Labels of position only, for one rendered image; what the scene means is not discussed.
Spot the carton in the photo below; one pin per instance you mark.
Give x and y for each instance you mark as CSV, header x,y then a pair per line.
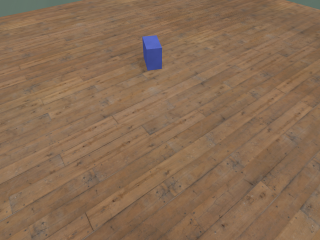
x,y
152,52

